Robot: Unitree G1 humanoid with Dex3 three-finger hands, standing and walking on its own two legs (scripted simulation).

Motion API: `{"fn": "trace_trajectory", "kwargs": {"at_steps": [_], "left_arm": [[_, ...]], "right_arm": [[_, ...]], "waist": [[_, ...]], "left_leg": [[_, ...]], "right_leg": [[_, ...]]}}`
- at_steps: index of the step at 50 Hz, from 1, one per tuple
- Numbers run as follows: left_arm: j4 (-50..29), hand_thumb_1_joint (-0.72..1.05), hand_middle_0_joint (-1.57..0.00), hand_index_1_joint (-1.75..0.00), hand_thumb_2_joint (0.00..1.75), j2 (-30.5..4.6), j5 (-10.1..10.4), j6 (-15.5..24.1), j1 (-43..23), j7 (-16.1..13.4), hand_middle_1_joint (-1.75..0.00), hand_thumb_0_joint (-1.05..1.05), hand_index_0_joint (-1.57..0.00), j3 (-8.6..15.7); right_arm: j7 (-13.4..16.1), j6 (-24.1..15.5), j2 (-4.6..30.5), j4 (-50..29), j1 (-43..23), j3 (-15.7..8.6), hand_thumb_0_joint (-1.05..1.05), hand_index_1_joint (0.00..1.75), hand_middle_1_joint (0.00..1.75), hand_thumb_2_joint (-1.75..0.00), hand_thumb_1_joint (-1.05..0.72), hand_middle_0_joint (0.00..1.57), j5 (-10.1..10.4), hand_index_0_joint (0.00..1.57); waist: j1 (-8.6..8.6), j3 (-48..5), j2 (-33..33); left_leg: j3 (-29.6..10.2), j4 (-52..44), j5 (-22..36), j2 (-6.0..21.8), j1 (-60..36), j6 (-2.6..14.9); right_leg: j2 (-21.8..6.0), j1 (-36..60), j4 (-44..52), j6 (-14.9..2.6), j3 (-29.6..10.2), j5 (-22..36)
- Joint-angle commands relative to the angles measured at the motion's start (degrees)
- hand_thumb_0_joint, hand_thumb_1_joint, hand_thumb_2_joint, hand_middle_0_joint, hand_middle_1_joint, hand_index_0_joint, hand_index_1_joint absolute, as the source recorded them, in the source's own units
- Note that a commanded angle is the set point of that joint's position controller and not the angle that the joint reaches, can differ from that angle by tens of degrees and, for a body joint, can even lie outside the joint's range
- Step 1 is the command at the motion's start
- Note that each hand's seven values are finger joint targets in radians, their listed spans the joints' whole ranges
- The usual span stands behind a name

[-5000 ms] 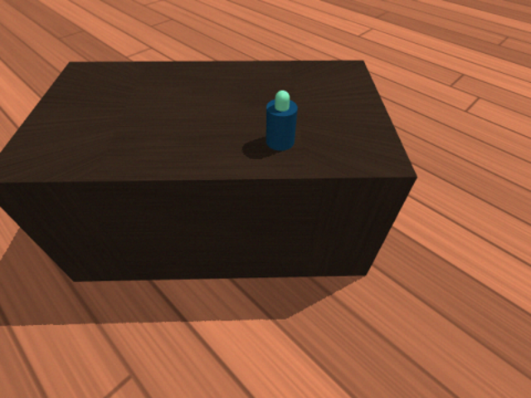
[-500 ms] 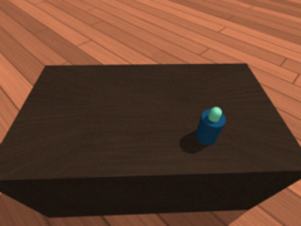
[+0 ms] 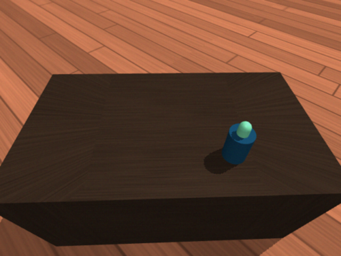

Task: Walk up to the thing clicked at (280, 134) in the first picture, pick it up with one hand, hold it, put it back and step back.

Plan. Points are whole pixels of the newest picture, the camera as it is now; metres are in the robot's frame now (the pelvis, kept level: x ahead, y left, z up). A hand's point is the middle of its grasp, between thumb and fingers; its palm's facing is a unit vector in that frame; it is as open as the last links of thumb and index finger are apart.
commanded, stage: stand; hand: right
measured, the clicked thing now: (239, 140) +0.50 -0.22 -0.10
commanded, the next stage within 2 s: rise first in 0.76 s
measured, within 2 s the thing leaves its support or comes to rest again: neither
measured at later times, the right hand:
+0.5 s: hand out of the picture +0.07 -0.25 -0.16, palm faces -0.02 +0.94 -0.34, open 7.4 cm
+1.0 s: hand out of the picture +0.13 -0.24 -0.15, palm faces +0.11 +0.94 -0.32, open 8.7 cm
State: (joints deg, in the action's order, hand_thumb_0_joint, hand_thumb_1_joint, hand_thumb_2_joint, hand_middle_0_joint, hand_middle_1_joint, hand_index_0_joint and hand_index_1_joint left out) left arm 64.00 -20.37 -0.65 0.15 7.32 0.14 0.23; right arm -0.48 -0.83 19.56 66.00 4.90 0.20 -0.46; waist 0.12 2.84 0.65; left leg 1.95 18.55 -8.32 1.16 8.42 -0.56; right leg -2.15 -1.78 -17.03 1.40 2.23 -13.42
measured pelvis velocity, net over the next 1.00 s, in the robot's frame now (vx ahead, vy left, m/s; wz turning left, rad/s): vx -0.01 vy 0.00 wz -0.01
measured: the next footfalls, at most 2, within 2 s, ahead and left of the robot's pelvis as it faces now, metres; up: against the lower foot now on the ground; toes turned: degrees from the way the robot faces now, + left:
none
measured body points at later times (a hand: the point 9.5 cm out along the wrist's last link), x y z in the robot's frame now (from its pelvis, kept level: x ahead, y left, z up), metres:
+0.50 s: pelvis +0.00 +0.00 +0.00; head +0.01 +0.01 +0.45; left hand +0.06 +0.30 -0.14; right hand +0.07 -0.30 -0.13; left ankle +0.02 +0.12 -0.75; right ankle -0.05 -0.13 -0.75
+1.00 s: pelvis -0.01 +0.00 -0.01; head +0.03 +0.00 +0.44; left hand +0.12 +0.29 -0.13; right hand +0.12 -0.29 -0.12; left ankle +0.02 +0.12 -0.75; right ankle -0.05 -0.13 -0.75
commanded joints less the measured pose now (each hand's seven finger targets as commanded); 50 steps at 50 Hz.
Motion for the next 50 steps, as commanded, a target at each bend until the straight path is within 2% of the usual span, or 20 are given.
{"fn": "trace_trajectory", "kwargs": {"at_steps": [1, 5, 9, 13, 14, 18, 22, 27, 29, 36, 37, 42, 43, 44, 45, 46, 47, 48, 49, 50], "left_arm": [[-3.00, 0.90, -0.20, -0.30, 0.90, -11.93, 0.01, 1.58, -0.95, -0.79, -0.30, 0.00, -0.20, 1.94], [-3.05, 0.90, -0.20, -0.30, 0.90, -12.13, 0.02, 1.62, -1.06, -0.82, -0.30, 0.00, -0.20, 2.01], [-3.28, 0.90, -0.20, -0.30, 0.90, -12.14, 0.00, 1.58, -1.24, -0.76, -0.30, 0.00, -0.20, 2.01], [-3.28, 0.90, -0.20, -0.30, 0.90, -12.40, -0.05, 1.51, -1.53, -0.72, -0.30, 0.00, -0.20, 2.16], [-3.11, 0.90, -0.20, -0.30, 0.90, -11.95, 0.03, 1.51, -0.86, -0.65, -0.30, 0.00, -0.20, 2.02], [-3.32, 0.90, -0.20, -0.30, 0.90, -12.00, 0.00, 1.41, -1.45, -0.59, -0.30, 0.00, -0.20, 2.09], [-3.12, 0.90, -0.20, -0.30, 0.90, -11.95, -0.08, 1.25, -1.25, -0.51, -0.30, 0.00, -0.20, 2.12], [-3.19, 0.90, -0.20, -0.30, 0.90, -12.03, -0.01, 1.53, -0.60, -0.71, -0.30, 0.00, -0.20, 2.01], [-3.18, 0.90, -0.20, -0.30, 0.90, -12.34, 0.10, 1.55, -0.98, -0.79, -0.30, 0.00, -0.20, 2.06], [-3.19, 0.90, -0.20, -0.30, 0.90, -11.71, 0.17, 1.42, -0.32, -0.80, -0.30, 0.00, -0.20, 1.81], [-3.25, 0.90, -0.20, -0.30, 0.90, -12.07, 0.02, 1.39, -0.95, -0.82, -0.30, 0.00, -0.20, 1.97], [-3.32, 0.90, -0.20, -0.30, 0.90, -12.04, 0.07, 1.51, -0.69, -0.88, -0.30, 0.00, -0.20, 1.94], [-3.31, 0.82, -0.12, -0.22, 0.82, -12.08, 0.12, 1.60, -0.56, -0.90, -0.22, 0.00, -0.12, 1.91], [-23.42, 0.74, -0.04, -0.14, 0.74, -2.48, 4.73, 7.79, -20.66, -1.10, -0.14, 0.00, -0.04, 1.82], [-24.39, 0.66, -0.02, -0.06, 0.66, -3.98, 6.22, 8.64, -18.90, -2.40, -0.06, 0.00, -0.01, 0.94], [-20.27, 0.58, -0.02, -0.05, 0.58, -8.25, 6.25, 7.92, -12.88, -3.28, -0.04, 0.00, 0.00, 3.10], [-16.17, 0.50, -0.02, -0.05, 0.50, -11.18, 5.81, 7.05, -9.85, -3.78, -0.04, 0.00, -0.01, 6.08], [-16.80, 0.42, -0.02, -0.05, 0.42, -11.84, 5.38, 6.73, -10.08, -4.13, -0.04, 0.00, -0.02, 7.71], [-14.80, 0.34, -0.03, -0.05, 0.34, -9.94, 4.90, 6.72, -9.17, -4.34, -0.05, 0.00, -0.02, 8.06], [-12.92, 0.26, -0.03, -0.04, 0.26, -7.83, 4.30, 6.90, -8.45, -4.27, -0.04, 0.00, -0.03, 7.87]], "right_arm": [[0.85, -0.81, 12.43, -3.50, -2.39, -2.17, 0.00, 0.30, 0.30, -0.90, -0.90, 0.20, 0.02, 0.20], [0.80, -0.84, 12.45, -3.64, -2.22, -2.19, 0.00, 0.30, 0.30, -0.90, -0.90, 0.20, 0.01, 0.20], [0.82, -0.85, 12.41, -3.66, -2.05, -2.32, 0.00, 0.30, 0.30, -0.90, -0.90, 0.20, 0.01, 0.20], [0.76, -0.89, 12.25, -3.64, -1.64, -2.30, 0.00, 0.30, 0.30, -0.90, -0.90, 0.20, -0.02, 0.20], [0.76, -0.84, 12.66, -3.53, -1.93, -2.31, 0.00, 0.30, 0.30, -0.90, -0.90, 0.20, 0.00, 0.20], [0.82, -1.01, 12.37, -3.56, -1.72, -2.28, 0.00, 0.30, 0.30, -0.90, -0.90, 0.20, -0.11, 0.20], [0.87, -0.98, 12.54, -3.40, -1.61, -2.43, 0.00, 0.30, 0.30, -0.90, -0.90, 0.20, -0.06, 0.20], [0.92, -1.12, 12.67, -3.46, -1.70, -2.48, 0.00, 0.30, 0.30, -0.90, -0.90, 0.20, -0.03, 0.20], [0.90, -1.12, 12.13, -3.45, -0.97, -2.39, 0.00, 0.30, 0.30, -0.90, -0.90, 0.20, 0.02, 0.20], [0.94, -0.94, 12.69, -3.45, -1.51, -2.33, 0.00, 0.30, 0.30, -0.90, -0.90, 0.20, 0.08, 0.20], [0.96, -0.95, 12.44, -3.57, -1.14, -2.34, 0.00, 0.30, 0.30, -0.90, -0.90, 0.20, -0.04, 0.20], [0.87, -0.88, 12.20, -3.74, -1.28, -2.26, 0.00, 0.30, 0.30, -0.90, -0.90, 0.20, 0.01, 0.20], [0.86, -0.84, 12.36, -3.72, -1.32, -2.25, 0.00, 0.22, 0.22, -0.82, -0.82, 0.12, 0.06, 0.12], [1.58, -4.95, 1.30, -23.82, -21.42, -1.26, 0.00, 0.14, 0.14, -0.74, -0.74, 0.07, 4.72, 0.06], [2.61, -7.18, 4.20, -25.89, -19.26, -1.16, 0.00, 0.06, 0.06, -0.66, -0.66, 0.07, 6.39, 0.06], [3.85, -6.26, 11.82, -17.82, -9.15, -5.55, 0.00, 0.05, 0.05, -0.58, -0.58, 0.07, 5.84, 0.06], [4.46, -5.12, 12.95, -13.63, -6.40, -7.45, 0.00, 0.05, 0.05, -0.50, -0.50, 0.07, 5.59, 0.06], [4.70, -5.26, 13.07, -15.97, -8.17, -8.49, 0.00, 0.05, 0.05, -0.42, -0.42, 0.07, 5.39, 0.06], [4.81, -5.50, 11.07, -16.35, -9.02, -8.30, 0.00, 0.04, 0.04, -0.34, -0.34, 0.07, 4.79, 0.06], [4.58, -5.54, 9.16, -16.54, -9.13, -8.04, 0.00, 0.05, 0.05, -0.26, -0.26, 0.07, 4.29, 0.06]], "waist": [[-0.14, -4.42, -0.50], [-0.25, -3.61, -0.43], [-0.26, -4.49, -0.90], [-0.54, -4.25, -0.69], [-0.27, -2.78, -1.36], [-0.44, -3.69, -1.56], [-0.38, -3.55, -1.40], [0.04, -5.62, -0.62], [-0.40, -5.86, -0.05], [0.01, -4.95, -1.29], [-0.39, -4.84, -0.94], [-0.34, -4.33, 0.10], [-0.27, -4.54, -0.19], [1.09, -4.80, 2.43], [-1.17, -6.88, -2.40], [-1.47, -3.56, -3.47], [-1.40, -2.47, -2.44], [-0.86, -6.98, -1.35], [-0.56, -10.04, 0.75], [-0.57, -10.70, -0.09]], "left_leg": [[-5.57, -1.60, 11.41, 6.93, -4.12, 1.37], [-5.74, -2.03, 9.55, 6.86, -3.66, 1.40], [-5.72, -1.68, 10.85, 6.89, -3.94, 1.35], [-5.85, -2.41, 8.98, 6.79, -3.61, 1.24], [-5.89, -2.74, 6.98, 6.55, -3.19, 1.23], [-6.15, -2.81, 7.82, 6.79, -3.48, 1.13], [-6.43, -3.34, 5.17, 6.72, -3.05, 1.07], [-5.98, -1.28, 13.36, 7.21, -5.29, 1.63], [-5.64, -0.96, 15.21, 7.11, -5.23, 1.50], [-5.80, -1.27, 13.14, 7.15, -5.03, 1.40], [-5.55, -1.50, 12.40, 6.82, -4.19, 1.23], [-5.61, -0.96, 13.67, 7.02, -4.45, 1.35], [-5.66, -0.94, 13.38, 7.01, -4.58, 1.37], [0.59, 3.96, 7.04, -0.52, 2.66, 0.70], [1.21, 1.40, 3.36, -0.67, -2.12, 0.66], [1.08, 0.58, 0.63, -0.35, -0.24, 0.58], [1.08, 2.40, -0.03, -0.36, 2.51, 0.41], [0.94, 4.16, 1.75, -0.02, 1.69, 0.51], [0.66, 5.18, 2.87, 0.24, 1.82, 0.65], [0.56, 5.53, 3.51, 0.07, 1.79, 0.71]], "right_leg": [[-6.41, -3.38, 3.24, -1.88, -4.23, 10.33], [-6.50, -3.79, 3.53, -1.90, -4.49, 8.73], [-6.52, -3.28, 3.28, -2.09, -4.44, 9.21], [-6.42, -3.46, 3.56, -2.18, -4.43, 7.32], [-6.29, -4.58, 4.15, -2.07, -4.47, 5.96], [-6.32, -4.05, 3.49, -2.24, -4.59, 6.31], [-6.11, -4.34, 3.26, -2.35, -4.45, 4.18], [-6.65, -3.11, 2.44, -2.13, -4.52, 10.80], [-6.73, -2.51, 1.94, -2.18, -4.49, 13.37], [-6.53, -2.85, 2.75, -2.08, -4.30, 10.97], [-6.51, -2.61, 2.91, -2.08, -4.29, 10.46], [-6.57, -2.94, 2.81, -1.93, -4.12, 12.65], [-6.59, -2.73, 3.04, -1.80, -4.35, 12.82], [1.04, -12.23, -3.57, -1.66, -0.52, 10.60], [0.66, -8.07, -1.39, -1.72, -0.55, 7.72], [1.21, -10.45, -1.89, -2.15, -0.27, 5.32], [1.64, -13.30, -3.03, -2.28, 0.26, 4.00], [1.86, -12.67, -4.52, -2.19, 0.35, 5.43], [2.12, -12.39, -5.90, -2.17, 0.31, 6.65], [1.97, -12.88, -6.12, -2.17, 0.17, 7.19]]}}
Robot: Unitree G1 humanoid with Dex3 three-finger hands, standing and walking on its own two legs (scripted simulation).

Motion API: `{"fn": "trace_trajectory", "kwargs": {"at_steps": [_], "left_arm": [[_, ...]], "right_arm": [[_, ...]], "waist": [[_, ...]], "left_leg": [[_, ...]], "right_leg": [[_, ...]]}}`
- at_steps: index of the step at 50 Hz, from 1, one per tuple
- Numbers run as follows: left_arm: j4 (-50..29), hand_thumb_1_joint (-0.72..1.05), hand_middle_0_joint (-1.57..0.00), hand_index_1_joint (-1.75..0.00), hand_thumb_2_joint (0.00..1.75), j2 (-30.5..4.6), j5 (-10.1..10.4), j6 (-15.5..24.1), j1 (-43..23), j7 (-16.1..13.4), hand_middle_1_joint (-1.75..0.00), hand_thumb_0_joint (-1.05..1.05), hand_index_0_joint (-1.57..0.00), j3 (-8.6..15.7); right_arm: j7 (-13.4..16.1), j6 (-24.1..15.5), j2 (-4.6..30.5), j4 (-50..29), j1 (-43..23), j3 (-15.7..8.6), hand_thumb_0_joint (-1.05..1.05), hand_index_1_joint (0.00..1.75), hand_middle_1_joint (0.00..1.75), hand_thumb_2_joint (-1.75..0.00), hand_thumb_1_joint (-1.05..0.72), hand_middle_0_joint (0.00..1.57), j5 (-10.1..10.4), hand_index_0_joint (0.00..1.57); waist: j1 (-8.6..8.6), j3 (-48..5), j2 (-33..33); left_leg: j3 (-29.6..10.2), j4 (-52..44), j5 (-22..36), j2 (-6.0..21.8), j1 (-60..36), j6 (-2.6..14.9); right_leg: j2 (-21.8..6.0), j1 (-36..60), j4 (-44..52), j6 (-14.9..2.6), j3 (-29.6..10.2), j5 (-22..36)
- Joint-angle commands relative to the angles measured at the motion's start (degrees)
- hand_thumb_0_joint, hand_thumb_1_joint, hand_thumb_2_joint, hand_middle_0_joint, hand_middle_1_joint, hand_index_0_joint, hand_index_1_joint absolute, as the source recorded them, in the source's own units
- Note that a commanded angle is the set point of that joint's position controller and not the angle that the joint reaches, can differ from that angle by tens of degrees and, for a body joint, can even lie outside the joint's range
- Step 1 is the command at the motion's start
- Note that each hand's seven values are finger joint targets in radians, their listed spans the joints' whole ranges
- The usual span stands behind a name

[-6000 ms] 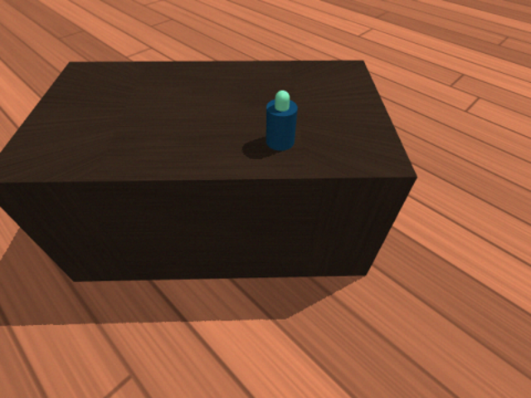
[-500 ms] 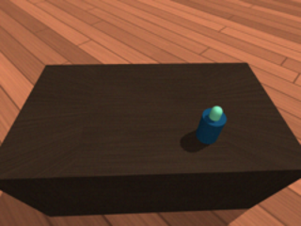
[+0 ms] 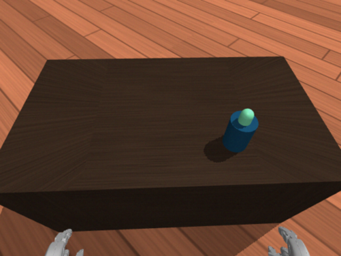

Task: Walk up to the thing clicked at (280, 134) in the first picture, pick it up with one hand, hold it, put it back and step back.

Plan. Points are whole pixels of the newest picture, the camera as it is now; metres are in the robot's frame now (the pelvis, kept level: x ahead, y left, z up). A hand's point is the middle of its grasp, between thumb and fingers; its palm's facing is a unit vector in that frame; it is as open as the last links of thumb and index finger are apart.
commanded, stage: rise first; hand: right
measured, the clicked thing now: (241, 127) +0.51 -0.22 -0.09
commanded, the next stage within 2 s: go down in 1.28 s
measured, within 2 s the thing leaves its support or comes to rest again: neither
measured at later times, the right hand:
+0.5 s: hand (282, 236) +0.18 -0.25 -0.08, palm faces +0.21 +0.92 -0.34, open 16.9 cm
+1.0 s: hand (287, 231) +0.18 -0.25 -0.04, palm faces +0.23 +0.92 -0.33, open 17.4 cm
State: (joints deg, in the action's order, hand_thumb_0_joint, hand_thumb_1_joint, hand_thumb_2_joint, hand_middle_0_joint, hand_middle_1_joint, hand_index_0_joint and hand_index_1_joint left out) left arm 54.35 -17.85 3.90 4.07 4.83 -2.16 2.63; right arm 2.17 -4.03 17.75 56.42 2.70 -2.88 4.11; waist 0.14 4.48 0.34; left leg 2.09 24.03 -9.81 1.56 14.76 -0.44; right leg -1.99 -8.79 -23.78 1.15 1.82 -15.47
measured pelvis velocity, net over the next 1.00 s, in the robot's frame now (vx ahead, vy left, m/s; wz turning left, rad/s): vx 0.02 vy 0.00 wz -0.02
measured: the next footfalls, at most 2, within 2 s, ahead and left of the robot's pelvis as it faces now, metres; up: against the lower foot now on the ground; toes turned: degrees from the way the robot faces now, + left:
none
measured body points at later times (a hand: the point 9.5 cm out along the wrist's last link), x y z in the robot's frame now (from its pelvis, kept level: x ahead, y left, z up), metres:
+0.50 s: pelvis +0.01 +0.00 +0.00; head +0.04 +0.01 +0.45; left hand +0.18 +0.26 -0.10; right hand +0.17 -0.30 -0.06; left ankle +0.03 +0.12 -0.74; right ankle -0.03 -0.13 -0.74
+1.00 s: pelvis +0.02 +0.00 +0.00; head +0.03 +0.01 +0.45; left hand +0.18 +0.26 -0.09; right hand +0.17 -0.29 -0.02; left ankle +0.03 +0.12 -0.74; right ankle -0.03 -0.13 -0.74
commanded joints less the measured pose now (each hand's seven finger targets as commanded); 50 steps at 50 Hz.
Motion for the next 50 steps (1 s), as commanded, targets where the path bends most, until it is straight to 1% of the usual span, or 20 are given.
{"fn": "trace_trajectory", "kwargs": {"at_steps": [1, 2, 3, 4, 5, 6, 9, 14, 22, 25, 31, 33, 35, 36, 39, 41, 44, 45, 48, 50], "left_arm": [[-5.67, 0.18, -0.03, -0.04, 0.20, -10.73, -1.23, 3.05, -4.01, -1.75, -0.05, 0.00, -0.04, 7.46], [-6.03, 0.10, -0.04, -0.04, 0.18, -10.80, -1.56, 2.65, 0.22, -1.78, -0.05, 0.00, -0.05, 8.24], [-4.32, 0.06, -0.04, -0.04, 0.15, -8.90, -1.78, 2.06, 4.64, -1.84, -0.06, 0.00, -0.06, 7.72], [-6.30, 0.02, -0.04, -0.04, 0.13, -10.11, -2.03, 1.97, 5.34, -2.02, -0.06, 0.00, -0.06, 8.26], [-9.73, -0.05, -0.05, -0.04, 0.12, -9.20, -1.99, 2.05, 4.10, -1.98, -0.06, 0.00, -0.06, 7.86], [-11.87, -0.11, -0.05, -0.04, 0.11, -7.97, -1.88, 1.83, 4.76, -2.02, -0.06, 0.00, -0.06, 7.60], [-16.03, -0.26, -0.05, -0.05, 0.10, -5.25, -1.84, 1.69, -1.71, -2.29, -0.05, 0.00, -0.05, 5.62], [-18.52, -0.51, -0.06, -0.06, 0.06, -6.14, -2.31, 2.51, -1.70, -3.34, -0.06, 0.00, -0.06, 6.41], [-21.10, -0.52, -0.06, -0.06, 0.05, -4.75, -2.55, 2.92, 3.01, -3.66, -0.07, 0.00, -0.07, 5.89], [-23.00, -0.53, -0.06, -0.06, 0.05, -3.48, -2.55, 2.97, 3.08, -3.25, -0.07, 0.00, -0.06, 4.73], [-23.81, -0.53, -0.06, -0.06, 0.06, -5.45, -2.83, 2.91, 3.78, -3.16, -0.06, 0.00, -0.06, 6.78], [-24.29, -0.53, -0.06, -0.06, 0.05, -2.70, -2.62, 2.81, 3.78, -2.72, -0.06, 0.00, -0.06, 4.60], [-24.97, -0.53, -0.06, -0.06, 0.05, -4.86, -2.64, 3.03, 2.97, -2.84, -0.07, 0.00, -0.06, 6.46], [-25.35, -0.53, -0.06, -0.06, 0.06, -3.56, -2.73, 3.06, 3.65, -2.51, -0.07, 0.00, -0.06, 5.20], [-25.92, -0.54, -0.06, -0.07, 0.07, -5.03, -2.84, 2.99, 3.52, -2.92, -0.07, 0.00, -0.06, 6.94], [-23.84, -0.54, -0.06, -0.06, 0.07, -2.95, -2.81, 2.90, 4.26, -2.60, -0.07, 0.00, -0.06, 5.60], [-24.97, -0.54, -0.06, -0.06, 0.07, -3.84, -2.80, 2.85, 3.26, -2.62, -0.07, 0.00, -0.06, 6.17], [-24.44, -0.54, -0.06, -0.06, 0.07, -1.94, -2.81, 2.84, 3.29, -2.32, -0.06, 0.00, -0.06, 4.39], [-25.28, -0.54, -0.06, -0.07, 0.07, -5.93, -2.94, 3.13, 2.99, -2.74, -0.07, 0.00, -0.06, 7.85], [-24.77, -0.54, -0.06, -0.07, 0.07, -5.13, -3.01, 3.31, 3.08, -2.60, -0.07, 0.00, -0.06, 7.11]], "right_arm": [[1.77, -2.18, 11.98, -10.48, -1.40, -7.65, 0.00, 0.05, 0.05, -0.19, -0.18, 0.07, -1.21, 0.06], [1.94, -1.66, 13.45, -11.30, 4.49, -9.64, 0.00, 0.05, 0.05, -0.18, -0.12, 0.07, -1.47, 0.06], [1.84, -1.11, 11.84, -10.52, 8.19, -9.01, 0.00, 0.05, 0.05, -0.16, -0.05, 0.07, -1.48, 0.06], [1.92, -1.13, 12.95, -13.52, 6.43, -9.70, 0.00, 0.05, 0.05, -0.15, 0.00, 0.06, -1.57, 0.06], [1.69, -1.11, 11.74, -17.81, 6.88, -9.22, 0.00, 0.05, 0.05, -0.14, 0.07, 0.06, -1.39, 0.06], [1.65, -0.69, 10.13, -20.04, 6.57, -8.43, 0.00, 0.05, 0.05, -0.13, 0.11, 0.06, -1.19, 0.06], [1.81, -0.27, 7.52, -25.68, 2.21, -6.60, 0.00, 0.05, 0.05, -0.10, 0.27, 0.05, -1.05, 0.05], [2.36, -0.33, 7.73, -29.39, 4.43, -6.56, 0.00, 0.06, 0.06, -0.07, 0.45, 0.05, -1.68, 0.05], [2.87, -1.08, 9.88, -38.96, 7.52, -8.99, 0.00, 0.06, 0.06, -0.06, 0.51, 0.05, -2.10, 0.05], [2.59, -0.74, 7.52, -38.90, 11.52, -8.06, 0.00, 0.06, 0.06, -0.05, 0.53, 0.04, -2.01, 0.05], [2.32, -0.76, 8.61, -43.81, 12.20, -9.52, 0.00, 0.06, 0.06, -0.06, 0.53, 0.04, -1.95, 0.05], [1.97, -0.60, 6.67, -43.76, 13.39, -8.32, 0.00, 0.06, 0.06, -0.05, 0.55, 0.04, -1.87, 0.05], [1.99, -1.03, 7.80, -46.34, 12.22, -9.09, 0.00, 0.06, 0.06, -0.05, 0.54, 0.05, -1.72, 0.05], [1.83, -1.12, 6.94, -47.05, 12.54, -8.54, 0.00, 0.06, 0.06, -0.05, 0.54, 0.05, -1.88, 0.05], [1.93, -1.38, 8.60, -48.36, 13.29, -10.22, 0.00, 0.06, 0.06, -0.06, 0.53, 0.05, -1.92, 0.05], [1.73, -1.44, 7.05, -49.10, 14.49, -9.07, 0.00, 0.06, 0.06, -0.05, 0.55, 0.05, -1.84, 0.05], [1.70, -1.67, 7.37, -50.75, 15.08, -9.24, 0.00, 0.06, 0.06, -0.06, 0.53, 0.05, -1.81, 0.05], [1.58, -1.85, 6.88, -51.39, 14.79, -8.91, 0.00, 0.06, 0.06, -0.06, 0.53, 0.05, -1.82, 0.05], [1.59, -2.23, 8.10, -53.13, 14.10, -10.10, 0.00, 0.06, 0.06, -0.06, 0.52, 0.05, -1.79, 0.05], [1.43, -2.45, 7.37, -53.51, 15.43, -9.55, 0.00, 0.06, 0.06, -0.06, 0.52, 0.05, -1.82, 0.05]], "waist": [[-1.66, -15.65, 0.55], [-1.55, -18.33, 0.15], [-0.98, -16.98, 0.81], [-0.17, -17.77, 0.37], [-0.79, -18.12, 0.00], [0.11, -17.76, 0.21], [-0.78, -13.00, 0.80], [-0.19, -10.79, -0.07], [-1.12, -12.46, 1.89], [-1.48, -11.74, 0.48], [-1.32, -10.21, 0.98], [-1.40, -8.99, 0.46], [-0.89, -9.65, 0.81], [-1.21, -10.54, 0.16], [-1.14, -9.78, -0.28], [-1.68, -8.87, 1.33], [-1.73, -9.46, 0.50], [-1.85, -8.92, 1.06], [-0.95, -8.75, 0.79], [-1.42, -7.98, 0.38]], "left_leg": [[0.34, 0.68, 6.94, -0.27, -6.04, 0.88], [0.66, 0.99, 10.51, -0.62, -8.71, 0.84], [0.81, 0.35, 12.58, -0.66, -9.18, 0.77], [0.97, -0.10, 14.88, -0.94, -9.88, 0.69], [1.17, -0.17, 16.15, -1.06, -10.67, 0.65], [1.18, -0.52, 16.44, -1.21, -9.98, 0.67], [1.50, -2.09, 10.43, -1.10, -7.59, 0.67], [1.73, -2.74, 6.82, -0.80, -6.43, 0.56], [1.98, -1.74, 11.54, -0.70, -9.25, 0.55], [2.49, -1.68, 13.25, -0.98, -10.02, 0.65], [2.52, -2.34, 12.21, -0.62, -9.88, 0.44], [2.62, -2.37, 12.66, -0.75, -9.65, 0.51], [2.53, -2.10, 13.16, -0.82, -9.85, 0.46], [2.77, -1.83, 13.92, -0.91, -10.58, 0.62], [2.62, -2.57, 11.90, -0.62, -10.49, 0.35], [2.47, -2.67, 12.18, -0.52, -10.55, 0.43], [2.53, -2.67, 12.71, -0.52, -10.79, 0.42], [2.51, -2.82, 12.22, -0.50, -10.86, 0.43], [2.69, -2.99, 10.24, -0.69, -10.06, 0.43], [2.81, -3.19, 9.37, -0.68, -10.06, 0.38]], "right_leg": [[2.00, -5.88, 0.28, -1.95, 0.54, 11.09], [2.07, -4.26, 0.53, -1.75, 0.63, 13.94], [2.16, -4.31, 0.82, -1.56, 0.86, 15.44], [2.13, -3.55, 1.20, -1.32, 0.75, 17.26], [2.04, -2.86, 1.45, -1.16, 0.70, 18.53], [1.93, -2.75, 1.58, -1.12, 0.71, 18.98], [1.63, -4.28, 2.87, -1.33, 0.49, 13.87], [1.60, -3.85, 3.62, -1.82, 0.13, 10.17], [1.79, -0.62, 3.47, -1.49, 0.13, 15.46], [1.44, -0.52, 3.36, -1.18, -0.01, 18.09], [1.81, -0.21, 3.85, -1.39, 0.22, 16.49], [1.57, -0.36, 3.84, -1.36, 0.24, 17.30], [1.47, 0.21, 3.68, -1.28, 0.11, 17.79], [1.28, 0.78, 3.70, -1.14, -0.05, 19.02], [1.72, 0.56, 3.93, -1.51, 0.12, 16.43], [1.75, 0.15, 4.00, -1.43, 0.28, 16.64], [1.81, 0.29, 3.95, -1.52, 0.29, 17.05], [1.77, -0.05, 4.06, -1.45, 0.30, 16.67], [1.68, 0.54, 4.61, -1.43, 0.20, 14.69], [1.70, 0.20, 4.74, -1.47, 0.13, 13.88]]}}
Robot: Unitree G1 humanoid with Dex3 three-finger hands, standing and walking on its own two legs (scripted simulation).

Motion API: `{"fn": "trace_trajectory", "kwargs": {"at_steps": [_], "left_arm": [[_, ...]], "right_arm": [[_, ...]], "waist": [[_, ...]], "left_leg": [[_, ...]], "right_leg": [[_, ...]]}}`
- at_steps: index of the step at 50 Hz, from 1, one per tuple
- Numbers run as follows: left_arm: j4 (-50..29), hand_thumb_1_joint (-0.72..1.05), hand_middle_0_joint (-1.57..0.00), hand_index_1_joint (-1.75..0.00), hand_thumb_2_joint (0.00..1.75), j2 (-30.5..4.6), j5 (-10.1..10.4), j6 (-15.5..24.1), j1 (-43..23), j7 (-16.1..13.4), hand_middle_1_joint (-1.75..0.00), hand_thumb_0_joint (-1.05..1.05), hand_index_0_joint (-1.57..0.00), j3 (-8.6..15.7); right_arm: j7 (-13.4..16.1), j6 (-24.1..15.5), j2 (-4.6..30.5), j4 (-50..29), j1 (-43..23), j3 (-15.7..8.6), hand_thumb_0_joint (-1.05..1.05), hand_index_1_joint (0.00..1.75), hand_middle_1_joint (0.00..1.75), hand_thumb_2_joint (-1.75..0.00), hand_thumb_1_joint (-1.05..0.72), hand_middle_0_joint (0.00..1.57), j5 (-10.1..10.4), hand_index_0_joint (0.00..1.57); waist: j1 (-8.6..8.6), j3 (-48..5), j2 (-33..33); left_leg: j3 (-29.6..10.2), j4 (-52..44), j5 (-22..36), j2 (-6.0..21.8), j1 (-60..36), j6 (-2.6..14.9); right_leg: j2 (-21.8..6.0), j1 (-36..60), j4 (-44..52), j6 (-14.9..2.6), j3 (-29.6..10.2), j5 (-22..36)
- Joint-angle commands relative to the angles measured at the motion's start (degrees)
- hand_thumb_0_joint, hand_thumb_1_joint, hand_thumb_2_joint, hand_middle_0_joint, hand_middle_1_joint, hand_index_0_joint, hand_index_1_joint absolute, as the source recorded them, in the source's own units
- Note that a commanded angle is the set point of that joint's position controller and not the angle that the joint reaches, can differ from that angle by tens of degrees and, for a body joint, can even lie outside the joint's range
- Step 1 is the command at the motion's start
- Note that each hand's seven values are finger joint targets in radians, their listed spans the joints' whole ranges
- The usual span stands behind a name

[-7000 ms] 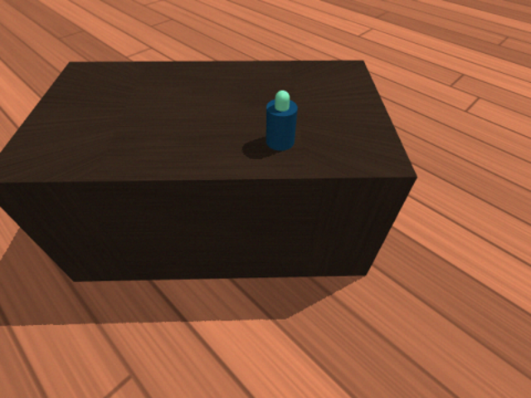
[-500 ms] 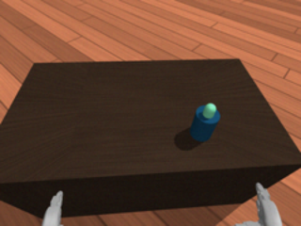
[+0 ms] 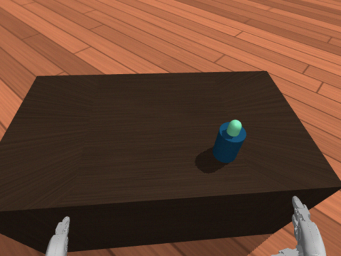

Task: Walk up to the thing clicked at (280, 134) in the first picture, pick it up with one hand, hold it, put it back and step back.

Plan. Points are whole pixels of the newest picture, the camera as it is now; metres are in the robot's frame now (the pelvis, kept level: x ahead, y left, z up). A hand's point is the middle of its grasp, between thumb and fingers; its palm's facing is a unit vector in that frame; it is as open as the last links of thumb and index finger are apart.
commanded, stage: rise first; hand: right
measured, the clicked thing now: (229, 138) +0.50 -0.21 -0.09
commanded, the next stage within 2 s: go down in 0.28 s
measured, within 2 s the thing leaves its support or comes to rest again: neither
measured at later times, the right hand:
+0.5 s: hand (286, 233) +0.18 -0.24 -0.01, palm faces +0.25 +0.91 -0.32, open 17.0 cm
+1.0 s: hand (301, 180) +0.29 -0.31 +0.02, palm faces +0.23 +0.97 -0.05, open 17.6 cm
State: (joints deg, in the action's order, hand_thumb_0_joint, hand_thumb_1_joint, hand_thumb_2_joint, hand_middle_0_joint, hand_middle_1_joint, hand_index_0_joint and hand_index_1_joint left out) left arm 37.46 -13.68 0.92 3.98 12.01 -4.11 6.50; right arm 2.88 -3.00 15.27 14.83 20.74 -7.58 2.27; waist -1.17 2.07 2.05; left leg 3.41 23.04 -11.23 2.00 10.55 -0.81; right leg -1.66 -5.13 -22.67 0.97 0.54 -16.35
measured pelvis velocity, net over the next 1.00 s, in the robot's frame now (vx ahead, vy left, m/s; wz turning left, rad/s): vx -0.03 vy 0.00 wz -0.01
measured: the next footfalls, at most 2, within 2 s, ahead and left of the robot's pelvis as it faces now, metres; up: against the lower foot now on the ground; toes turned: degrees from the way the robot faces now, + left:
none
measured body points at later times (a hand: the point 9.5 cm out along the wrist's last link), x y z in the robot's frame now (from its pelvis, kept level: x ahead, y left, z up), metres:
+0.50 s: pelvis -0.01 +0.00 +0.00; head -0.01 +0.02 +0.45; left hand +0.15 +0.27 -0.09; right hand +0.16 -0.29 +0.01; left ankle +0.01 +0.13 -0.74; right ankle -0.05 -0.13 -0.74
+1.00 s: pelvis -0.03 +0.00 -0.02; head +0.01 -0.01 +0.43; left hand +0.13 +0.27 -0.09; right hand +0.27 -0.36 +0.03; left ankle +0.01 +0.13 -0.74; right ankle -0.05 -0.13 -0.74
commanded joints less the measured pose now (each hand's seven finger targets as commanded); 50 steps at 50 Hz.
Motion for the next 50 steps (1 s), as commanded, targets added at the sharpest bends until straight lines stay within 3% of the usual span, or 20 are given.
{"fn": "trace_trajectory", "kwargs": {"at_steps": [1, 10, 11, 12, 13, 14, 15, 16, 17, 18, 19, 20, 21, 22, 23, 24, 25, 33, 40, 50], "left_arm": [[-8.70, -0.55, -0.06, -0.07, 0.07, -9.37, -0.02, 3.52, -4.08, -0.69, -0.07, 0.00, -0.06, 3.87], [-7.71, -0.49, -0.06, -0.05, 0.00, -8.45, 0.06, 3.94, -3.12, -0.45, -0.07, 0.00, -0.08, 3.62], [-7.89, -0.57, -0.06, -0.08, 0.08, -8.48, -1.15, 4.26, -5.77, 0.29, -0.07, 0.00, -0.06, 2.64], [-5.96, -0.49, -0.06, -0.05, 0.00, -10.76, 0.16, 4.07, -3.59, -0.55, -0.06, 0.00, -0.08, 6.16], [-7.08, -0.57, -0.06, -0.07, 0.08, -7.18, -1.21, 4.18, -5.79, 0.58, -0.06, 0.00, -0.05, 1.76], [-6.03, -0.49, -0.06, -0.05, 0.00, -6.99, 0.11, 4.21, -4.00, -0.01, -0.07, 0.00, -0.08, 2.76], [-8.40, -0.57, -0.06, -0.07, 0.08, -7.49, -1.09, 4.55, -7.10, 0.57, -0.07, 0.00, -0.05, 1.91], [-5.74, -0.50, -0.07, -0.05, 0.00, -8.08, -0.02, 4.33, -3.59, -0.19, -0.06, 0.00, -0.08, 4.08], [-7.02, -0.57, -0.06, -0.07, 0.08, -7.42, -1.30, 4.40, -5.60, 0.48, -0.07, 0.00, -0.05, 1.69], [-7.09, -0.49, -0.07, -0.05, 0.00, -8.80, 0.01, 4.63, -4.36, -0.27, -0.07, 0.00, -0.08, 4.15], [-9.16, -0.57, -0.06, -0.08, 0.08, -7.21, -1.41, 4.89, -7.62, 0.50, -0.07, 0.00, -0.05, 1.43], [-7.40, -0.50, -0.06, -0.05, 0.00, -8.49, -0.05, 4.73, -3.72, -0.40, -0.07, 0.00, -0.08, 4.16], [-9.70, -0.58, -0.06, -0.08, 0.08, -8.24, -1.47, 4.82, -5.72, 0.33, -0.07, 0.00, -0.05, 2.36], [-7.55, -0.50, -0.06, -0.05, 0.00, -8.64, -0.02, 4.76, -3.04, -0.45, -0.07, 0.00, -0.08, 4.53], [-9.58, -0.58, -0.06, -0.08, 0.08, -7.69, -1.46, 4.95, -4.72, 0.46, -0.06, 0.00, -0.05, 2.01], [-7.68, -0.50, -0.06, -0.05, 0.00, -8.10, 0.01, 4.94, -2.78, -0.26, -0.06, 0.00, -0.08, 4.08], [-9.06, -0.53, -0.05, -0.05, 0.03, -7.45, -1.37, 4.96, -5.17, 0.63, -0.05, 0.00, -0.05, 2.25], [-7.96, -0.53, -0.05, -0.05, 0.03, -11.20, -1.24, 6.10, -7.29, -0.63, -0.05, 0.00, -0.05, 5.86], [-4.24, -0.54, -0.05, -0.05, 0.03, -4.61, -0.21, 7.02, -5.66, -1.85, -0.05, 0.00, -0.05, -1.65], [-15.09, -0.53, -0.06, -0.05, 0.03, -11.42, 0.09, 8.78, -4.20, -3.90, -0.06, 0.00, -0.06, 0.30]], "right_arm": [[0.75, -3.65, 10.18, -11.79, -1.77, -5.41, 0.00, 0.06, 0.06, -0.06, 0.52, 0.05, -0.07, 0.05], [0.61, -4.59, 9.92, -14.35, -0.91, -5.39, 0.00, 0.06, 0.06, -0.07, 0.43, 0.04, 0.04, 0.04], [-0.23, -5.30, 6.25, -20.47, -1.96, -4.75, 0.00, 0.06, 0.06, -0.07, 0.47, 0.05, 0.96, 0.05], [0.50, -4.35, 11.87, -10.98, 0.58, -7.42, 0.00, 0.06, 0.06, -0.08, 0.42, 0.04, -0.07, 0.04], [-0.49, -5.28, 6.73, -19.41, -0.98, -5.81, 0.00, 0.06, 0.06, -0.07, 0.49, 0.05, 0.81, 0.05], [0.20, -5.08, 11.22, -13.10, -1.32, -7.05, 0.00, 0.06, 0.06, -0.07, 0.42, 0.04, -0.11, 0.04], [-0.63, -6.16, 6.67, -21.38, -3.85, -6.33, 0.00, 0.06, 0.06, -0.07, 0.49, 0.05, 1.33, 0.05], [0.16, -5.37, 12.27, -12.97, -1.15, -8.47, 0.00, 0.06, 0.06, -0.08, 0.41, 0.04, -0.16, 0.04], [-0.98, -6.31, 6.11, -20.39, -3.62, -5.84, 0.00, 0.06, 0.06, -0.07, 0.48, 0.05, 1.49, 0.05], [0.01, -5.68, 12.80, -12.63, -1.59, -9.40, 0.00, 0.06, 0.06, -0.08, 0.40, 0.05, 0.07, 0.05], [-1.08, -7.01, 6.32, -21.16, -4.79, -6.52, 0.00, 0.06, 0.06, -0.07, 0.47, 0.05, 1.63, 0.05], [0.00, -6.02, 12.85, -11.59, -1.41, -9.95, 0.00, 0.06, 0.06, -0.08, 0.39, 0.04, 0.13, 0.04], [-1.16, -7.18, 6.12, -20.33, -3.99, -6.66, 0.00, 0.06, 0.06, -0.07, 0.46, 0.05, 1.61, 0.05], [-0.17, -6.31, 12.83, -10.43, -1.80, -10.19, 0.00, 0.06, 0.06, -0.08, 0.38, 0.04, 0.14, 0.05], [-1.29, -7.67, 5.65, -19.51, -3.80, -6.82, 0.00, 0.06, 0.06, -0.07, 0.46, 0.05, 1.85, 0.05], [-0.28, -6.52, 12.59, -9.90, -0.79, -10.10, 0.00, 0.06, 0.06, -0.08, 0.39, 0.04, 0.09, 0.05], [-1.26, -8.12, 5.74, -19.27, -3.94, -7.05, 0.00, 0.05, 0.05, -0.04, 0.47, 0.04, 1.87, 0.05], [-4.71, -12.47, 14.40, -9.57, -19.63, -16.12, 0.00, 0.06, 0.06, -0.04, 0.55, 0.04, 4.03, 0.05], [-14.89, -17.77, 20.05, 7.06, -32.82, -20.20, 0.00, 0.05, 0.05, -0.03, 0.55, 0.04, 9.65, 0.05], [-25.47, -21.67, 31.96, 22.25, -49.08, -26.61, 0.00, 0.05, 0.05, -0.03, 0.57, 0.04, 14.37, 0.05]], "waist": [[-0.19, -6.16, -1.87], [-0.56, -5.42, -0.92], [-0.51, -7.10, 0.72], [-0.31, -3.77, -1.70], [-0.27, -7.29, -0.41], [-0.65, -4.00, -0.81], [0.36, -6.45, -0.04], [-0.25, -4.83, -1.19], [0.80, -7.03, -0.62], [-0.40, -4.48, -2.81], [0.66, -7.13, -0.89], [-0.22, -4.56, -2.57], [0.90, -7.95, -2.30], [0.07, -4.26, -2.97], [0.65, -7.45, -2.47], [-0.83, -4.63, -2.92], [0.48, -7.67, -1.35], [2.39, -7.08, -3.26], [2.78, -11.16, -0.23], [3.36, -21.83, -0.72]], "left_leg": [[1.48, -2.19, 10.89, -1.06, -6.19, 0.74], [1.49, -2.24, 11.41, -1.00, -6.40, 0.91], [1.28, -1.24, 10.67, -1.46, -4.84, 0.87], [1.64, -2.34, 9.54, -1.11, -5.19, 0.82], [1.29, -1.07, 10.39, -1.54, -4.67, 0.81], [1.51, -2.35, 8.71, -1.10, -5.37, 0.89], [1.26, -1.25, 8.53, -1.60, -3.88, 0.80], [1.57, -2.16, 8.11, -1.04, -5.15, 0.84], [1.12, -1.13, 9.40, -1.57, -3.72, 0.69], [1.62, -2.46, 7.41, -1.00, -5.01, 0.60], [0.85, -1.66, 7.49, -1.22, -3.88, 0.40], [1.34, -2.52, 6.96, -0.65, -4.96, 0.46], [0.91, -1.62, 7.70, -1.19, -3.99, 0.33], [1.26, -2.85, 6.36, -0.49, -4.46, 0.30], [0.99, -1.52, 8.33, -1.11, -4.02, 0.33], [1.57, -2.21, 7.90, -0.59, -4.98, 0.51], [1.04, -0.94, 9.53, -1.20, -3.96, 0.45], [0.01, -0.65, 3.37, -0.62, -0.58, -0.05], [-2.80, 3.98, 6.91, 0.80, 1.58, -0.26], [-1.33, 10.92, 8.47, -0.32, 4.51, 0.32]], "right_leg": [[1.41, -3.26, 3.43, -1.35, 1.32, 15.10], [1.38, -3.59, 3.42, -1.27, 1.40, 15.71], [1.43, -4.82, 2.54, -1.28, 0.35, 14.28], [1.34, -4.59, 3.64, -1.48, 1.25, 13.69], [1.31, -4.86, 2.34, -1.42, 0.27, 13.73], [1.28, -4.91, 3.59, -1.40, 1.21, 12.92], [1.23, -5.36, 2.52, -1.42, 0.24, 11.72], [1.37, -4.58, 3.48, -1.51, 1.16, 12.21], [1.35, -4.99, 2.05, -1.57, 0.40, 12.29], [1.49, -4.99, 3.44, -1.71, 1.14, 11.26], [1.77, -5.32, 2.03, -1.80, 0.56, 10.08], [1.87, -4.95, 3.21, -1.90, 1.38, 10.48], [1.80, -4.73, 1.99, -1.86, 0.59, 10.31], [2.15, -4.78, 3.13, -2.05, 1.54, 9.77], [1.90, -5.12, 1.73, -1.87, 0.58, 10.85], [1.94, -5.19, 2.97, -1.74, 1.26, 11.63], [1.83, -5.09, 1.54, -1.62, 0.51, 12.15], [2.00, -8.33, 0.03, -2.13, -0.21, 4.97], [2.26, -13.31, -6.39, -2.11, -0.74, 7.69], [1.67, -17.25, -12.17, -1.47, -1.76, 9.79]]}}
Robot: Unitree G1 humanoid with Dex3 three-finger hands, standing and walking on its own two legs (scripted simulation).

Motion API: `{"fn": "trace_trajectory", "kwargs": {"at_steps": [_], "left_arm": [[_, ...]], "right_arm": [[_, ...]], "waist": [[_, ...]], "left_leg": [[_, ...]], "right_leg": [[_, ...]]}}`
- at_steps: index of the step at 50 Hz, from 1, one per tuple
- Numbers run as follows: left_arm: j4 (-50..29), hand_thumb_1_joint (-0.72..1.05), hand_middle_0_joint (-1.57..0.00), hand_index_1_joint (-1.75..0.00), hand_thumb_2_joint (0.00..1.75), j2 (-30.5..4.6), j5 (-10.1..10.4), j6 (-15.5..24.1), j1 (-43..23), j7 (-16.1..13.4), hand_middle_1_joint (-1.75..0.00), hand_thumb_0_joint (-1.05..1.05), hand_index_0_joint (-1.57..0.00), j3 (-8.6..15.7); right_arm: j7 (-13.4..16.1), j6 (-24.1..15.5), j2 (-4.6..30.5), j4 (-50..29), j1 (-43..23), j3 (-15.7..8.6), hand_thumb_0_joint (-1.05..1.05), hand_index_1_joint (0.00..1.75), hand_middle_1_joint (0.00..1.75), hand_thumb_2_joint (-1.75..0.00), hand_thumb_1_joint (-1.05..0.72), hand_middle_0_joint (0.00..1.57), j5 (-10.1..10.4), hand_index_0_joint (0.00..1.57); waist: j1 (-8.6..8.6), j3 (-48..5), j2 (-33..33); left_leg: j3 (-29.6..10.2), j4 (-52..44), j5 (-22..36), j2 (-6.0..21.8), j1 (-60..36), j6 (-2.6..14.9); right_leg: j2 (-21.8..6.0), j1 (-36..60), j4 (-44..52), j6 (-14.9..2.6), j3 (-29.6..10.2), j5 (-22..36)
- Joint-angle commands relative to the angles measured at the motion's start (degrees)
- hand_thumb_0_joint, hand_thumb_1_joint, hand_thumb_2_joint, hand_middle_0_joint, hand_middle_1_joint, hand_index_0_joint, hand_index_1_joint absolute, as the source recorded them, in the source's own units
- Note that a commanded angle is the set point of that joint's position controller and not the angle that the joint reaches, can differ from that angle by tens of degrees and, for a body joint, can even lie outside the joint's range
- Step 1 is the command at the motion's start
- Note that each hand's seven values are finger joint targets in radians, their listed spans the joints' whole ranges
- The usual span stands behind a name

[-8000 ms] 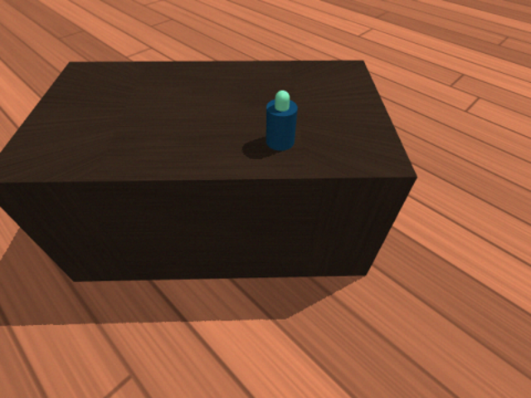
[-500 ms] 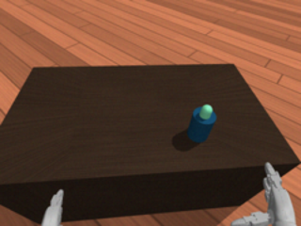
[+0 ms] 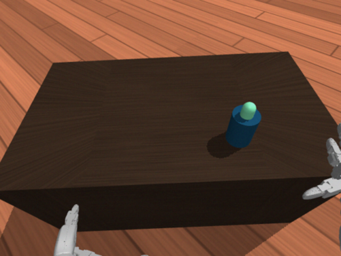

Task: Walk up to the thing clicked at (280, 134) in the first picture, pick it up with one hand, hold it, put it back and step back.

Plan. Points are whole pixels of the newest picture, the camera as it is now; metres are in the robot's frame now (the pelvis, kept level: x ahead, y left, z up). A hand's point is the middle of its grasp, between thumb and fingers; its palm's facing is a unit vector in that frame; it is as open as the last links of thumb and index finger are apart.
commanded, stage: go down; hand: right
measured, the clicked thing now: (243, 122) +0.53 -0.20 -0.07
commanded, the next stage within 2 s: none
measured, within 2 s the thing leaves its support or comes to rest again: neither
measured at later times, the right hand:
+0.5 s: hand (331, 138) +0.39 -0.35 +0.05, palm faces +0.20 +0.98 +0.01, open 17.5 cm
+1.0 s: hand (337, 127) +0.42 -0.38 +0.06, palm faces +0.22 +0.98 +0.00, open 17.5 cm
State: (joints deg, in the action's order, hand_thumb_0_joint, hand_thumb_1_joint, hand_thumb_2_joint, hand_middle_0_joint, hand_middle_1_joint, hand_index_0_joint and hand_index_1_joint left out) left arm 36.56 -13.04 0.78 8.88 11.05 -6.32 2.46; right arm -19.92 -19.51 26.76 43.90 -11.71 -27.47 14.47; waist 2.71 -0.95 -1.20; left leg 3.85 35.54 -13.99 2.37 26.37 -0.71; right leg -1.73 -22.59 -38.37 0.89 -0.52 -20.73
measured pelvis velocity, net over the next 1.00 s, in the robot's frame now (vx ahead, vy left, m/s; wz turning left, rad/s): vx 0.00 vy -0.01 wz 0.01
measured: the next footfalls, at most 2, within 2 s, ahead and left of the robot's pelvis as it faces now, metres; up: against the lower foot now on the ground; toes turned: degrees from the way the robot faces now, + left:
none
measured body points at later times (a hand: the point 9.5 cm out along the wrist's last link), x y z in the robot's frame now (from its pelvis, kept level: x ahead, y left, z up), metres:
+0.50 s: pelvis +0.00 -0.02 -0.02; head +0.07 -0.05 +0.42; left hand +0.15 +0.25 -0.07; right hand +0.37 -0.41 +0.05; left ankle +0.04 +0.13 -0.72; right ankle -0.01 -0.13 -0.72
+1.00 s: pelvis +0.00 -0.01 -0.04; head +0.10 -0.05 +0.40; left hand +0.15 +0.25 -0.08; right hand +0.40 -0.43 +0.06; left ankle +0.04 +0.13 -0.72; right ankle -0.01 -0.13 -0.72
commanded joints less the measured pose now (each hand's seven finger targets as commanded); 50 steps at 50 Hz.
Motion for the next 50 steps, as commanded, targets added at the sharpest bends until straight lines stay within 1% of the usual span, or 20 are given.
{"fn": "trace_trajectory", "kwargs": {"at_steps": [1, 4, 5, 6, 8, 9, 11, 12, 15, 17, 19, 22, 24, 25, 30, 36, 43, 46, 49, 50], "left_arm": [[-12.50, -0.53, -0.06, -0.05, 0.03, -12.37, 0.15, 3.75, -1.10, -1.84, -0.06, 0.00, -0.06, 4.75], [-11.56, -0.53, -0.06, -0.06, 0.03, -9.26, 0.23, 4.38, -2.83, -1.48, -0.06, 0.00, -0.06, 2.02], [-10.28, -0.53, -0.06, -0.05, 0.03, -10.91, 0.06, 4.30, -1.57, -1.76, -0.06, 0.00, -0.06, 4.01], [-10.56, -0.54, -0.06, -0.06, 0.04, -10.25, -0.12, 4.28, -0.83, -1.83, -0.06, 0.00, -0.06, 2.81], [-11.82, -0.53, -0.06, -0.06, 0.03, -8.93, -0.25, 4.64, -1.08, -1.60, -0.06, 0.00, -0.06, 1.09], [-10.08, -0.53, -0.06, -0.06, 0.03, -7.62, -0.07, 4.42, -0.48, -1.46, -0.06, 0.00, -0.06, -0.45], [-13.19, -0.53, -0.06, -0.06, 0.03, -8.90, -0.25, 4.56, -0.81, -1.96, -0.06, 0.00, -0.06, -0.39], [-14.96, -0.54, -0.06, -0.06, 0.04, -12.77, -0.52, 4.71, -0.69, -2.46, -0.06, 0.00, -0.06, 2.39], [-14.55, -0.54, -0.06, -0.06, 0.04, -12.56, -0.48, 4.45, 3.02, -2.45, -0.06, 0.00, -0.06, 2.14], [-15.29, -0.55, -0.06, -0.06, 0.05, -10.27, -0.27, 4.36, 3.24, -1.93, -0.06, 0.00, -0.06, -0.19], [-16.77, -0.55, -0.06, -0.06, 0.05, -12.93, -0.57, 4.48, 3.31, -2.04, -0.06, 0.00, -0.05, 2.30], [-16.36, -0.56, -0.06, -0.06, 0.05, -10.39, -0.47, 4.13, 5.82, -1.08, -0.06, 0.00, -0.05, 0.34], [-17.98, -0.56, -0.06, -0.06, 0.06, -12.45, -0.49, 4.24, 5.39, -1.14, -0.06, 0.00, -0.05, 2.04], [-19.51, -0.56, -0.06, -0.06, 0.05, -11.79, -0.51, 4.22, 4.21, -0.84, -0.06, 0.00, -0.05, 1.05], [-21.19, -0.56, -0.05, -0.06, 0.06, -11.72, -0.32, 4.22, 3.64, -0.56, -0.05, 0.00, -0.05, 0.48], [-21.22, -0.56, -0.05, -0.06, 0.06, -12.22, -0.55, 4.10, 4.96, -0.32, -0.05, 0.00, -0.05, -0.25], [-25.38, -0.57, -0.05, -0.06, 0.07, -12.65, -0.57, 4.08, 4.55, -0.04, -0.05, 0.00, -0.05, -0.75], [-21.93, -0.56, -0.05, -0.06, 0.06, -12.04, -0.55, 3.55, 7.81, 0.25, -0.05, 0.00, -0.05, -0.84], [-24.83, -0.57, -0.05, -0.06, 0.07, -13.26, -0.75, 3.84, 6.51, 0.28, -0.05, 0.00, -0.05, 0.04], [-23.71, -0.57, -0.05, -0.06, 0.07, -13.28, -0.78, 3.62, 7.04, 0.37, -0.05, 0.00, -0.04, -0.26]], "right_arm": [[-3.31, -5.46, 20.60, -6.03, -18.51, -6.89, 0.00, 0.05, 0.05, -0.03, 0.58, 0.04, 2.73, 0.05], [-5.25, -6.38, 19.56, -0.86, -20.86, -6.08, 0.00, 0.05, 0.05, -0.04, 0.58, 0.04, 3.28, 0.05], [-5.37, -7.19, 24.54, -4.54, -25.26, -8.01, 0.00, 0.05, 0.05, -0.04, 0.59, 0.04, 2.87, 0.05], [-5.58, -7.42, 26.48, -4.63, -27.10, -8.59, 0.00, 0.05, 0.05, -0.04, 0.56, 0.04, 2.44, 0.05], [-6.93, -6.59, 22.52, 1.39, -25.18, -6.48, 0.00, 0.05, 0.05, -0.04, 0.55, 0.04, 2.64, 0.05], [-7.22, -6.58, 24.37, 0.19, -26.87, -7.34, 0.00, 0.05, 0.05, -0.04, 0.55, 0.04, 2.68, 0.05], [-7.19, -6.28, 27.32, 0.06, -29.90, -7.54, 0.00, 0.05, 0.05, -0.04, 0.54, 0.05, 1.75, 0.05], [-7.24, -5.81, 28.74, 0.08, -30.94, -8.08, 0.00, 0.05, 0.05, -0.04, 0.51, 0.05, 1.62, 0.05], [-6.96, -4.44, 27.89, 2.77, -32.21, -7.29, 0.00, 0.05, 0.05, -0.04, 0.52, 0.05, 1.64, 0.05], [-6.54, -4.12, 28.97, 3.66, -32.55, -7.67, 0.00, 0.05, 0.05, -0.04, 0.51, 0.05, 1.19, 0.05], [-6.39, -4.03, 30.14, 4.28, -33.92, -7.92, 0.00, 0.05, 0.05, -0.04, 0.52, 0.05, 0.63, 0.05], [-6.40, -3.81, 30.69, 4.99, -34.82, -7.97, 0.00, 0.05, 0.05, -0.04, 0.52, 0.05, 0.00, 0.05], [-6.67, -3.79, 32.38, 5.58, -36.00, -8.82, 0.00, 0.05, 0.05, -0.04, 0.54, 0.05, 0.02, 0.05], [-6.73, -3.75, 32.64, 5.14, -36.25, -9.03, 0.00, 0.05, 0.05, -0.03, 0.53, 0.05, -0.21, 0.05], [-7.49, -3.81, 36.67, 6.70, -39.61, -10.38, 0.00, 0.05, 0.05, -0.04, 0.54, 0.05, -0.77, 0.05], [-9.13, -2.92, 40.27, 11.69, -39.14, -12.24, 0.00, 0.05, 0.05, -0.04, 0.54, 0.05, -1.07, 0.05], [-9.94, -2.88, 43.54, 11.37, -43.14, -13.01, 0.00, 0.05, 0.05, -0.04, 0.55, 0.05, -2.00, 0.05], [-10.38, -2.29, 42.70, 14.59, -42.69, -11.90, 0.00, 0.05, 0.05, -0.04, 0.54, 0.06, -2.12, 0.06], [-10.35, -2.40, 45.18, 12.34, -45.22, -12.93, 0.00, 0.05, 0.05, -0.05, 0.54, 0.05, -2.57, 0.05], [-10.58, -2.30, 45.59, 12.61, -45.98, -12.63, 0.00, 0.05, 0.05, -0.05, 0.55, 0.05, -2.50, 0.05]], "waist": [[-0.10, -17.65, 3.19], [-0.71, -16.14, 5.11], [-0.41, -18.06, 8.30], [-0.41, -19.77, 9.93], [-0.33, -19.02, 8.87], [-0.77, -18.42, 9.25], [0.19, -21.49, 9.34], [1.01, -24.98, 9.85], [1.49, -23.22, 9.79], [0.91, -21.74, 10.05], [1.97, -23.55, 10.14], [1.58, -22.33, 11.65], [2.65, -24.18, 10.24], [2.20, -25.17, 11.04], [2.62, -24.71, 11.23], [2.65, -26.98, 12.42], [3.59, -30.19, 11.29], [4.15, -24.63, 11.98], [4.53, -30.00, 12.55], [4.42, -27.84, 12.82]], "left_leg": [[-1.59, -0.90, 10.81, -0.94, -9.62, 0.44], [-1.40, 1.96, 7.61, -1.37, -4.46, 1.05], [-1.71, 2.88, 6.80, -1.28, -2.99, 1.31], [-1.67, 3.25, 6.00, -1.40, -2.15, 1.43], [-1.28, 3.81, 4.63, -1.82, -1.31, 1.48], [-1.30, 4.33, 3.78, -1.86, -0.28, 1.49], [-1.37, 4.48, 4.41, -1.90, -0.36, 1.50], [-1.16, 4.86, 5.05, -2.18, -0.30, 1.54], [-0.56, 5.12, 6.32, -2.73, 2.04, 1.51], [-0.82, 5.00, 6.27, -2.53, 2.06, 1.67], [-0.84, 5.27, 6.13, -2.57, 2.95, 1.77], [-0.89, 5.81, 6.37, -2.67, 4.10, 1.92], [-0.81, 6.48, 7.19, -2.81, 4.59, 1.77], [-1.15, 6.53, 7.81, -2.56, 3.71, 1.80], [-1.57, 7.16, 6.40, -2.20, 3.46, 1.75], [-1.62, 8.90, 9.22, -2.30, 4.45, 1.64], [-2.01, 10.07, 10.47, -2.08, 2.93, 1.48], [-1.24, 10.25, 6.78, -2.69, 8.58, 1.63], [-1.60, 11.00, 8.47, -2.36, 7.84, 1.67], [-1.08, 11.02, 6.89, -2.70, 8.94, 1.70]], "right_leg": [[1.61, -1.02, 3.40, -1.25, -0.95, 14.52], [1.04, -4.89, 0.94, -0.78, -1.50, 14.34], [0.91, -4.65, 0.09, -0.55, -1.46, 14.23], [0.67, -3.42, -0.13, -0.30, -1.52, 14.31], [0.47, -5.68, -0.56, 0.05, -2.08, 14.01], [0.26, -6.79, -0.83, 0.02, -2.20, 13.29], [0.16, -5.79, -1.41, -0.05, -2.02, 13.19], [-0.17, -3.93, -1.52, 0.36, -2.68, 15.37], [-0.71, -1.89, -2.33, 1.03, -3.19, 21.59], [-0.31, -3.70, -3.04, 0.76, -2.50, 21.32], [-0.55, -3.31, -3.44, 0.82, -2.72, 21.25], [-0.43, -3.87, -4.13, 0.93, -2.54, 22.41], [-0.63, -3.74, -5.05, 0.79, -2.80, 23.16], [-0.30, -3.63, -5.47, 0.59, -2.45, 23.48], [0.33, -7.96, -5.80, -0.04, -2.09, 15.41], [0.50, -8.79, -8.49, -0.08, -2.11, 19.32], [0.92, -10.65, -10.01, -0.77, -2.00, 17.28], [0.64, -11.68, -9.86, -0.66, -2.50, 15.77], [0.48, -9.90, -11.10, -0.81, -2.54, 17.40], [0.39, -10.92, -10.59, -0.53, -2.80, 16.56]]}}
